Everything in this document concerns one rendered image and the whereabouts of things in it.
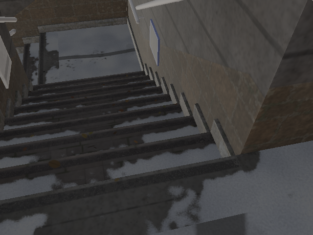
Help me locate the stairs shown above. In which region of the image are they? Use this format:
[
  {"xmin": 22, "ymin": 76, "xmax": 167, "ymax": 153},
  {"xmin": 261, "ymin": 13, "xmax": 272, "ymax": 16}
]
[
  {"xmin": 18, "ymin": 42, "xmax": 39, "ymax": 85},
  {"xmin": 0, "ymin": 70, "xmax": 222, "ymax": 201}
]

